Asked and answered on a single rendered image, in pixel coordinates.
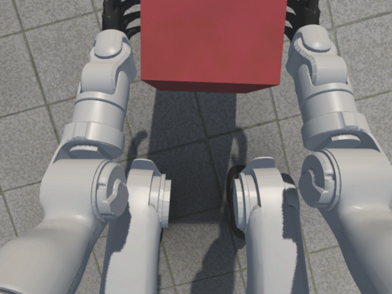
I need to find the robot right foot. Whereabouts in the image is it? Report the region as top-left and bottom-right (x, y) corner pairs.
(227, 165), (246, 239)

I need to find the left robot forearm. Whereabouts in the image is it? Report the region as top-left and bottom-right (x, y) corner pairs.
(39, 29), (137, 207)

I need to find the robot left hand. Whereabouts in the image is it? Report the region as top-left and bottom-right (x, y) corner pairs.
(102, 0), (140, 39)

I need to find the robot left upper arm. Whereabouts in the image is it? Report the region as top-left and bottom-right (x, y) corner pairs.
(0, 159), (129, 294)

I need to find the right robot forearm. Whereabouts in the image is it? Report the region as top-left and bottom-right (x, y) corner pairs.
(285, 24), (392, 167)

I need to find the left robot shin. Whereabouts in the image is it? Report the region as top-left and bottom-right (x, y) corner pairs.
(125, 159), (162, 180)

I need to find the carton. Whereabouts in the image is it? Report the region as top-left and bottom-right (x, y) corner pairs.
(140, 0), (287, 94)

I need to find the robot right upper arm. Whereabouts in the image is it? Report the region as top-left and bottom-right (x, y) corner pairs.
(298, 148), (392, 294)

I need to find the robot right hand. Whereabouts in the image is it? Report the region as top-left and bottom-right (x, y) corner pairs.
(284, 0), (320, 43)

